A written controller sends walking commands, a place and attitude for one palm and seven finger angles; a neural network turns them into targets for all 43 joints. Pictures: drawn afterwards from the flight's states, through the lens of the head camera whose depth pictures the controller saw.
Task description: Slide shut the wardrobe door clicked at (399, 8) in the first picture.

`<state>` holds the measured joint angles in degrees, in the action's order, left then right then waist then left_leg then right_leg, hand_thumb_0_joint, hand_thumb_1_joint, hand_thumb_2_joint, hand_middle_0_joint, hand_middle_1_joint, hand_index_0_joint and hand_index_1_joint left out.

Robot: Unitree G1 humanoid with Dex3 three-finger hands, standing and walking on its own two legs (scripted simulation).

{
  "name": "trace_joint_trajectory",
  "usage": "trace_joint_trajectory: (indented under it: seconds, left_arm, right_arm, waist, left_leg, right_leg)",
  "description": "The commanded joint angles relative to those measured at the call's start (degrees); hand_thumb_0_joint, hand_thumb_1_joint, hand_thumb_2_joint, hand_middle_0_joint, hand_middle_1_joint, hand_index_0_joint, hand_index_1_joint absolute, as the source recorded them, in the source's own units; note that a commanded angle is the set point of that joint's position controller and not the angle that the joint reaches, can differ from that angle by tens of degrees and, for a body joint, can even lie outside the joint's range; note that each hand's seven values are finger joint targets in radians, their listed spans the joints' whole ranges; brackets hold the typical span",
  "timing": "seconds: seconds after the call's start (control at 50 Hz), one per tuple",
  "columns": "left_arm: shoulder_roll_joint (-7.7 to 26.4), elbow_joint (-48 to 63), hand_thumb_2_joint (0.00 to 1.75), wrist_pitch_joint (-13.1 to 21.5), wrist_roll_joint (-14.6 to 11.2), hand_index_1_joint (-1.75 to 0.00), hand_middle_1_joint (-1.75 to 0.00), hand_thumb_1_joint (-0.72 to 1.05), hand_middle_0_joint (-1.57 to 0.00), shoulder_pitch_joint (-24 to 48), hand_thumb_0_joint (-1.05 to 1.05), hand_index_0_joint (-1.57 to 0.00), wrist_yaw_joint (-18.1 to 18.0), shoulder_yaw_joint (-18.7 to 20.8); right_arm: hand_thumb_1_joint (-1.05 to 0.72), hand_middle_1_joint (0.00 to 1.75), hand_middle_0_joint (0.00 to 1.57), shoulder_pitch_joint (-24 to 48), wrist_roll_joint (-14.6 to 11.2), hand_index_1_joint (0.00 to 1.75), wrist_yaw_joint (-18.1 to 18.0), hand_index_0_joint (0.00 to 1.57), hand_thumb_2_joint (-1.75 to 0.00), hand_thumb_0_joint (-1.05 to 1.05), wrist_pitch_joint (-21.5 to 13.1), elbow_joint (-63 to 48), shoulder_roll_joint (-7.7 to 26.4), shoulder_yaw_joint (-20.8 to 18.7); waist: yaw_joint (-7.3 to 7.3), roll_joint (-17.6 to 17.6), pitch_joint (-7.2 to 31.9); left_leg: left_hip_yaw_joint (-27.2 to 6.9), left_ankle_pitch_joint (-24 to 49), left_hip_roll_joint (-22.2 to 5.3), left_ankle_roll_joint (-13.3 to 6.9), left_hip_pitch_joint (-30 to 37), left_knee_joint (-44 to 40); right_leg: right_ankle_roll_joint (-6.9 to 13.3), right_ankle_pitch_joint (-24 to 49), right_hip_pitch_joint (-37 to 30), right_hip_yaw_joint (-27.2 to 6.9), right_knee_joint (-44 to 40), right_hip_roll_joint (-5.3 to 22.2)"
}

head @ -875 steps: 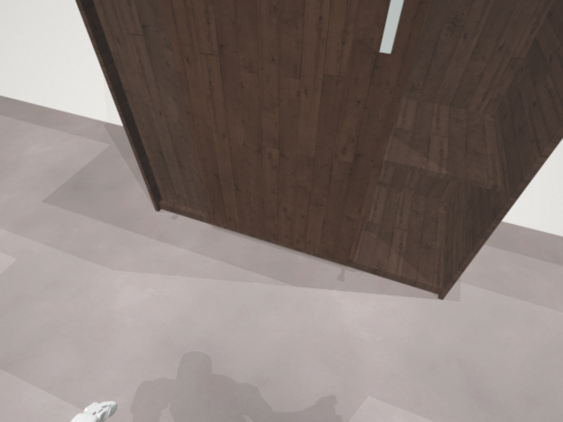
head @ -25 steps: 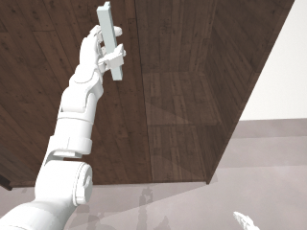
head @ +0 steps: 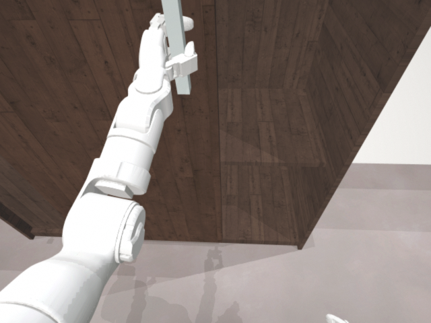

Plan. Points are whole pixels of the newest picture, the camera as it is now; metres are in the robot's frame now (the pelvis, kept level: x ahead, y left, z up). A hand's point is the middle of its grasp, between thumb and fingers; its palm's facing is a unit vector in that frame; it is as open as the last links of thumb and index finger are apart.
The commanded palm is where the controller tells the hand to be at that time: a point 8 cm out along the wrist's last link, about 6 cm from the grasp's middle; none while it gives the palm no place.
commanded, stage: tug the door sideways, standing still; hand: left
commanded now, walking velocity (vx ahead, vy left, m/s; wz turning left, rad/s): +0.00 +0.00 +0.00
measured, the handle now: (180, 40) +0.53 +0.09 +0.26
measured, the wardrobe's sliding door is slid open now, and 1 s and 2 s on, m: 0.36 0.36 0.23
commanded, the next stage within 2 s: step sideways, sliding the door along in 0.30 s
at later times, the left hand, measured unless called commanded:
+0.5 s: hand (188, 61) +0.48 +0.07 +0.25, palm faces +0.02 -0.99 -0.10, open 6.3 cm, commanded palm +0.46 +0.09 +0.25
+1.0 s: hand (194, 63) +0.49 +0.06 +0.24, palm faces +0.15 -0.98 -0.10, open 6.6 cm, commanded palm +0.47 +0.04 +0.25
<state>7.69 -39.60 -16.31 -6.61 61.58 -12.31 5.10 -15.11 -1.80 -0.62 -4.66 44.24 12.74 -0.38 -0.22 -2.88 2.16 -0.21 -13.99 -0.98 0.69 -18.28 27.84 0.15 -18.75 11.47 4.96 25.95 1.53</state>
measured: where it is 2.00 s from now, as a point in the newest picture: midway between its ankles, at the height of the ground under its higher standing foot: outside the picture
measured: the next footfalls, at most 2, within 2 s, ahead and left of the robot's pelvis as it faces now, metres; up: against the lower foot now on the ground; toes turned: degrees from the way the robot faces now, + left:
right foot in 1.26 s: +0.21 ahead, -0.33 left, +0.00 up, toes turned +3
left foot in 1.48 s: +0.18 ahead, -0.08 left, +0.00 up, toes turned +21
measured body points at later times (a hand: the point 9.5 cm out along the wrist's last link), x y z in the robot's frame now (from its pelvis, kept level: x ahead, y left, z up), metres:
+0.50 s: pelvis -0.01 +0.01 +0.00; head +0.02 -0.02 +0.45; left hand +0.47 +0.12 +0.26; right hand +0.09 -0.24 -0.13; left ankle +0.00 +0.13 -0.74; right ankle -0.06 -0.11 -0.74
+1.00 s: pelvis +0.01 -0.08 -0.01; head +0.12 -0.08 +0.42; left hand +0.47 +0.11 +0.25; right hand +0.18 -0.31 -0.15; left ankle +0.01 +0.07 -0.74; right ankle -0.03 -0.14 -0.70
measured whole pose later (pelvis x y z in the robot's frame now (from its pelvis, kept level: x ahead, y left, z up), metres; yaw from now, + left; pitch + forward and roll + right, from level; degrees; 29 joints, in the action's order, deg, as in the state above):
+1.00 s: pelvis +0.01 -0.08 -0.01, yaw +4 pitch -1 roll +2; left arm 13.8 -28.4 3.3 -6.8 62.1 -7.1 2.1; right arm -7.3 -3.4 -0.9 -4.1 39.7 14.4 -2.9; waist 4.3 -0.4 -17.1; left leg 3.4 -12.9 -2.4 0.4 -14.7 31.8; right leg 3.0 -24.0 20.1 3.6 53.2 -2.5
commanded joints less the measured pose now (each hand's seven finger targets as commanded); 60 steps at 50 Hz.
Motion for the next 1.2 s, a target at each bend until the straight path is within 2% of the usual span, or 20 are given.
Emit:
trace_joint_trajectory:
  seconds: [0.0, 0.38, 0.4, 0.46, 0.58, 0.62, 0.66, 0.7, 0.74, 0.76, 0.78, 0.82, 0.88, 0.9, 0.92, 0.94, 0.96, 1.0, 1.08, 1.18]
  left_arm:
    - [-9.0, 14.9, 0.9, 5.7, -1.8, -1.4, -1.4, 0.9, -0.45, 39.1, 0.0, -0.45, 5.3, -9.3]
    - [-8.2, 10.4, 0.9, 9.3, -2.3, -1.4, -1.4, 0.9, -0.45, 43.3, 0.0, -0.45, 5.2, -8.3]
    - [26.1, 12.7, 0.9, 16.1, 3.0, -1.4, -1.4, 0.9, -0.45, 39.0, 0.0, -0.45, 5.2, 7.9]
    - [9.1, 10.4, 0.9, 21.4, 2.5, -1.4, -1.4, 0.9, -0.45, 34.3, 0.0, -0.45, 8.0, -2.9]
    - [11.3, 17.6, 0.9, 24.3, 0.4, -1.4, -1.4, 0.9, -0.45, 36.1, 0.0, -0.45, 9.6, -4.0]
    - [12.0, 20.0, 0.9, 24.5, 0.7, -1.4, -1.4, 0.9, -0.45, 36.0, 0.0, -0.45, 9.5, -3.4]
    - [12.1, 21.5, 0.9, 25.0, 0.7, -1.4, -1.4, 0.9, -0.45, 36.3, 0.0, -0.45, 9.3, -3.5]
    - [12.2, 22.7, 0.9, 25.1, 1.0, -1.4, -1.4, 0.9, -0.45, 36.4, 0.0, -0.45, 9.5, -3.8]
    - [13.1, 21.1, 0.9, 24.2, 2.0, -1.4, -1.4, 0.9, -0.45, 37.2, 0.0, -0.45, 9.5, -3.0]
    - [11.2, 21.2, 0.9, 24.5, 1.8, -1.4, -1.4, 0.9, -0.45, 36.8, 0.0, -0.45, 9.6, -3.3]
    - [8.7, 19.8, 0.9, 24.8, 1.3, -1.4, -1.4, 0.9, -0.45, 36.0, 0.0, -0.45, 9.5, -5.6]
    - [1.5, 27.7, 0.9, 27.1, 1.8, -1.4, -1.4, 0.9, -0.45, 38.4, 0.0, -0.45, 10.2, -11.0]
    - [-1.1, 32.5, 0.9, 28.9, 2.0, -1.4, -1.4, 0.9, -0.45, 37.7, 0.0, -0.45, 9.9, -14.1]
    - [-0.9, 32.0, 0.9, 28.8, 1.7, -1.4, -1.4, 0.9, -0.45, 36.5, 0.0, -0.45, 9.5, -14.2]
    - [-2.2, 33.9, 0.9, 29.0, 0.5, -1.4, -1.4, 0.9, -0.45, 36.6, 0.0, -0.45, 9.7, -15.3]
    - [-3.9, 34.5, 0.9, 28.4, -0.7, -1.4, -1.4, 0.9, -0.45, 37.3, 0.0, -0.45, 10.3, -16.1]
    - [-2.5, 31.6, 0.9, 27.7, -0.4, -1.4, -1.4, 0.9, -0.45, 37.7, 0.0, -0.45, 10.8, -14.4]
    - [-0.7, 36.1, 0.9, 26.9, 0.9, -1.4, -1.4, 0.9, -0.45, 38.3, 0.0, -0.45, 11.4, -13.4]
    - [-2.2, 37.2, 0.9, 25.6, 1.5, -1.4, -1.4, 0.9, -0.45, 35.5, 0.0, -0.45, 12.4, -15.5]
    - [-2.4, 38.9, 0.9, 24.8, 1.3, -1.4, -1.4, 0.9, -0.45, 30.3, 0.0, -0.45, 12.9, -16.3]
  right_arm:
    - [-0.9, 0.3, 0.2, 1.4, 0.0, 0.3, -0.4, 0.2, -0.9, 0.0, -3.9, -6.0, 6.8, -2.2]
    - [-0.9, 0.3, 0.2, -0.7, 0.0, 0.3, -0.1, 0.2, -0.9, 0.0, -7.3, -3.8, 7.2, -2.1]
    - [-0.9, 0.3, 0.2, -1.2, 0.5, 0.3, -0.8, 0.2, -0.9, 0.0, -5.9, -5.4, 11.3, -2.9]
    - [-0.9, 0.3, 0.2, 0.8, 0.3, 0.3, -1.0, 0.2, -0.9, 0.0, -4.6, -7.2, 8.1, -2.4]
    - [-0.9, 0.3, 0.2, 2.1, -0.5, 0.3, -1.9, 0.2, -0.9, 0.0, -2.8, -10.1, 8.0, -2.7]
    - [-0.9, 0.3, 0.2, 3.8, -0.2, 0.3, -1.8, 0.2, -0.9, 0.0, -2.3, -10.3, 7.9, -2.3]
    - [-0.9, 0.3, 0.2, 4.6, -0.7, 0.3, -1.6, 0.2, -0.9, 0.0, -2.0, -10.6, 7.6, -2.0]
    - [-0.9, 0.3, 0.2, 5.4, -1.3, 0.3, -1.6, 0.2, -0.9, 0.0, -1.6, -11.1, 8.1, -2.0]
    - [-0.9, 0.3, 0.2, 7.4, -1.3, 0.3, -2.0, 0.2, -0.9, 0.0, -1.1, -10.8, 6.5, -2.2]
    - [-0.9, 0.3, 0.2, 9.5, -1.7, 0.3, -2.4, 0.2, -0.9, 0.0, -1.2, -11.2, 5.9, -2.4]
    - [-0.9, 0.3, 0.2, 8.8, -2.3, 0.3, -2.7, 0.2, -0.9, 0.0, -1.8, -9.8, 6.3, -2.6]
    - [-0.9, 0.3, 0.2, 9.7, -1.6, 0.3, -2.7, 0.2, -0.9, 0.0, -2.8, -10.1, 3.9, -1.2]
    - [-0.9, 0.3, 0.2, 10.4, -1.2, 0.3, -2.6, 0.2, -0.9, 0.0, -2.9, -10.1, 3.7, -1.7]
    - [-0.9, 0.3, 0.2, 9.0, -1.3, 0.3, -2.1, 0.2, -0.9, 0.0, -2.5, -10.3, 4.5, -2.5]
    - [-0.9, 0.3, 0.2, 7.8, -1.6, 0.3, -1.2, 0.2, -0.9, 0.0, -2.0, -11.0, 6.9, -3.9]
    - [-0.9, 0.3, 0.2, 7.4, -1.9, 0.3, 0.6, 0.2, -0.9, 0.0, -1.4, -11.7, 7.7, -4.9]
    - [-0.9, 0.3, 0.2, 7.5, -1.9, 0.3, 2.1, 0.2, -0.9, 0.0, -1.0, -10.9, 8.2, -4.7]
    - [-0.9, 0.3, 0.2, 9.8, -1.9, 0.3, 2.3, 0.2, -0.9, 0.0, -0.2, -11.7, 7.5, -5.3]
    - [-0.9, 0.3, 0.2, 11.1, -2.3, 0.3, 2.3, 0.2, -0.9, 0.0, 0.3, -13.5, 8.0, -5.7]
    - [-0.9, 0.3, 0.2, 13.2, -2.8, 0.3, 1.6, 0.2, -0.9, 0.0, -1.6, -15.6, 7.7, -5.5]
  waist:
    - [-6.92, 2.4, 25.8]
    - [-7.23, 1.4, 24.6]
    - [-2.12, 2.3, 20.4]
    - [-3.68, 1.7, 19.1]
    - [-4.19, -7.1, 18.0]
    - [-3.54, -8.8, 16.7]
    - [-3.08, -8.6, 17.1]
    - [-2.91, -4.7, 18.5]
    - [-1.35, 15.9, 16.4]
    - [0.04, 24.4, 13.3]
    - [0.1, 20.5, 13.1]
    - [-0.57, 10.4, 12.9]
    - [-2.5, 5.3, 16.3]
    - [-3.54, 3.5, 19.5]
    - [-4.2, -6.1, 21.7]
    - [-3.64, -12.1, 25.3]
    - [-3.75, -3.8, 23.7]
    - [-3.8, -0.7, 17.4]
    - [-3.33, -6.6, 17.0]
    - [-2.94, -17.1, 14.8]
  left_leg:
    - [-1.8, 27.5, 0.6, -2.4, 24.5, 2.1]
    - [-1.8, 24.6, 0.6, -2.0, 23.4, 2.0]
    - [-0.3, 23.7, -3.7, -4.4, 16.7, 3.4]
    - [-1.3, 21.3, -5.3, -4.9, 19.0, 2.5]
    - [-17.8, 26.1, -16.9, -11.4, 31.1, -0.4]
    - [-17.1, 25.4, -18.1, -11.9, 30.7, -0.2]
    - [-11.1, 28.5, -15.9, -10.1, 27.4, 4.6]
    - [-1.7, 22.9, -10.4, -6.0, 17.7, 10.0]
    - [4.6, 4.7, -1.1, -2.3, -0.7, 23.1]
    - [2.6, -12.0, 1.2, -2.1, -8.8, 31.9]
    - [0.6, -14.8, 0.9, -2.2, -12.8, 34.3]
    - [0.4, -13.6, -0.6, -2.9, -11.4, 23.9]
    - [6.4, 9.7, 0.3, -2.4, 9.9, -0.7]
    - [4.4, 22.5, -2.9, -3.8, 24.4, -6.1]
    - [-9.3, 47.3, -14.3, -9.8, 42.6, -2.2]
    - [-23.7, 60.6, -26.9, -15.8, 50.8, 4.1]
    - [-22.6, 54.7, -29.0, -16.5, 48.9, 4.8]
    - [-17.0, 47.0, -28.6, -15.0, 44.4, 4.8]
    - [-4.3, 42.6, -20.7, -10.0, 34.4, 4.0]
    - [6.2, 41.3, -16.0, -4.9, 26.7, 6.0]
  right_leg:
    - [0.8, 29.9, 5.3, -1.2, -0.4, -3.7]
    - [0.8, 26.7, 7.1, -1.4, -0.3, -3.6]
    - [-1.6, 20.0, 6.3, -4.0, -2.3, -0.4]
    - [-1.4, 18.5, 5.7, -2.5, 1.8, -0.9]
    - [0.2, -8.7, 19.4, -4.5, 17.3, -2.7]
    - [0.8, -11.8, 19.5, -5.9, 16.7, -1.8]
    - [1.6, -6.4, 11.6, -5.5, 7.9, -1.7]
    - [2.1, 7.7, -3.4, -4.6, -3.4, -0.7]
    - [6.2, 18.3, -16.1, -15.5, -8.2, 8.3]
    - [8.5, 32.1, -20.0, -22.3, -8.0, 12.6]
    - [8.9, 46.7, -24.9, -21.4, -3.7, 13.7]
    - [9.0, 54.9, -28.2, -14.5, 1.4, 12.4]
    - [5.3, 55.2, -17.6, -3.2, 12.4, 6.9]
    - [2.3, 49.8, -6.9, -1.1, 20.1, 5.4]
    - [-0.8, 22.1, 14.1, -2.1, 31.9, 0.4]
    - [-0.1, -9.8, 25.3, -11.1, 43.1, -0.9]
    - [2.5, -12.1, 27.5, -17.4, 48.0, 0.1]
    - [2.4, -12.0, 31.0, -16.1, 42.3, 3.0]
    - [0.3, -2.8, 18.7, -5.2, 28.2, 1.1]
    - [-1.1, 4.7, 5.6, 1.6, 19.0, -2.2]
